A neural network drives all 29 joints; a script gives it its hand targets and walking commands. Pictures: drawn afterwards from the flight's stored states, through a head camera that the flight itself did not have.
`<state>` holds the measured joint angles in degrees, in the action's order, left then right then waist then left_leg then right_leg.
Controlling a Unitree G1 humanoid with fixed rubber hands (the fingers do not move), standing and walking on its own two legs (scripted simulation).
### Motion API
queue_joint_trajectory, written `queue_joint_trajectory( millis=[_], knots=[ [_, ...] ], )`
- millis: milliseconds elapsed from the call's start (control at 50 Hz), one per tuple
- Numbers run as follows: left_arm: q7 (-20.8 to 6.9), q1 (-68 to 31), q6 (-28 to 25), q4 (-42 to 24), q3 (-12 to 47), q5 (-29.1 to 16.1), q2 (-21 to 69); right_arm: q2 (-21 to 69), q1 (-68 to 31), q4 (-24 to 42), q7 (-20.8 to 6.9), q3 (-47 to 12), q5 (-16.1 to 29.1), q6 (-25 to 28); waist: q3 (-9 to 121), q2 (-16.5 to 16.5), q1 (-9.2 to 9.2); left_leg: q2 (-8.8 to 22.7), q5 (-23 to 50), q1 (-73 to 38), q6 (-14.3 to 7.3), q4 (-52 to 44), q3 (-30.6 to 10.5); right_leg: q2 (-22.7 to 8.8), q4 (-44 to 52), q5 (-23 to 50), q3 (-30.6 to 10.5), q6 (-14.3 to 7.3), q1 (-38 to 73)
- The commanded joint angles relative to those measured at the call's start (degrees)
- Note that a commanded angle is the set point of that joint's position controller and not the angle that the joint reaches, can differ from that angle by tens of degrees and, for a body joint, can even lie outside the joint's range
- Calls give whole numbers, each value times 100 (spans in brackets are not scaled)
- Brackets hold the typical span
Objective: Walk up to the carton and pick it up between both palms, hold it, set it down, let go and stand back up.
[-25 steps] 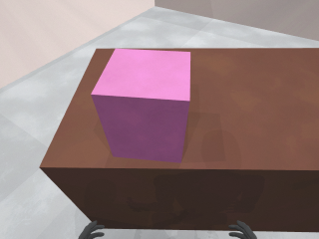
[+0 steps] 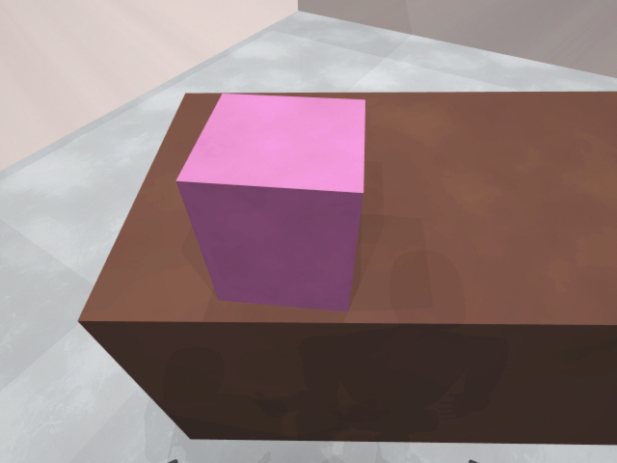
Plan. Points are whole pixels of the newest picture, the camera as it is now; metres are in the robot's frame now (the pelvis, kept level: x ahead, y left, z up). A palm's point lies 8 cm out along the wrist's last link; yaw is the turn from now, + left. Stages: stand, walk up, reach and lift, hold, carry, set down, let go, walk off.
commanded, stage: stand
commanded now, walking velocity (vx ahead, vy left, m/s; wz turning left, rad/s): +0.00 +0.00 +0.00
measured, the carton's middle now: (287, 206) +0.47 +0.05 +0.07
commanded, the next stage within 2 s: walk up in 1.68 s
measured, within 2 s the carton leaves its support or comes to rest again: neither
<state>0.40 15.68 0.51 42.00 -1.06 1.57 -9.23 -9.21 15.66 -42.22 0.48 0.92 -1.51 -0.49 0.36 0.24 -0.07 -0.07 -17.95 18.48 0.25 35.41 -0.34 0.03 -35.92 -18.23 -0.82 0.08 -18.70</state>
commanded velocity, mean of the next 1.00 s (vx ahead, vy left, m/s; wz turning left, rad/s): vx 0.00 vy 0.00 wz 0.00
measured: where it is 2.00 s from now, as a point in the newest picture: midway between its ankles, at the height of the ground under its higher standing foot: outside the picture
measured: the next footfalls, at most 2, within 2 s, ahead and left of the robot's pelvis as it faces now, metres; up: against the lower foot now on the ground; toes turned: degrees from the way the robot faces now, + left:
none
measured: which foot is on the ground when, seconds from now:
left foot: down 0.00-1.00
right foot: down 0.00-1.00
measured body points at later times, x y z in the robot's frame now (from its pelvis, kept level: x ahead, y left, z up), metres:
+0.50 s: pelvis +0.01 +0.00 +0.01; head +0.02 +0.00 +0.46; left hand +0.07 +0.23 -0.13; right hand +0.07 -0.23 -0.14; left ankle +0.01 +0.12 -0.73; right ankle +0.01 -0.12 -0.73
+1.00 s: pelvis +0.00 +0.00 +0.01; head +0.01 +0.00 +0.46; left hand +0.01 +0.22 -0.14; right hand +0.01 -0.22 -0.15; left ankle +0.01 +0.12 -0.73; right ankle +0.01 -0.12 -0.73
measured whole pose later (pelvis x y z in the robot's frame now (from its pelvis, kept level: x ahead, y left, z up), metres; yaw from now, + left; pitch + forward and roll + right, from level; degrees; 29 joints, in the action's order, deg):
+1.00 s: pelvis +0.00 +0.00 +0.01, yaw +0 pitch -1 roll +0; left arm 2.1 17.7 -0.1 59.3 -2.6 0.9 -7.2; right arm -7.3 17.5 -60.1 2.1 2.3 -0.9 -0.1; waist -1.5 0.2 0.1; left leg 0.2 -14.2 11.5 0.5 26.8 -0.8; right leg 0.4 -27.3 -14.4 -1.2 -0.1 -11.7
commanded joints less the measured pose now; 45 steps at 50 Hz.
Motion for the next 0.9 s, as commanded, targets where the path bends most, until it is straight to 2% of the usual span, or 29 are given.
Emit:
queue_joint_trajectory(
  millis=[0,540,880],
  knots=[
    [32,-62,-145,-409,-183,-3,-543,-507,-26,412,27,165,-1,133,202,-60,-12,201,449,-90,-198,-621,-388,-232,735,507,-414,-256,62],
    [148,302,-163,657,-296,-37,-473,-447,303,-683,140,266,33,149,-71,-47,-2,303,977,-425,-238,-965,-453,-301,1038,1098,-467,-295,399],
    [192,461,-127,1473,-262,-61,-314,-299,443,-1536,180,239,56,104,-344,-30,9,342,797,-575,-211,-1296,-457,-325,1382,900,-484,-262,559]
  ],
)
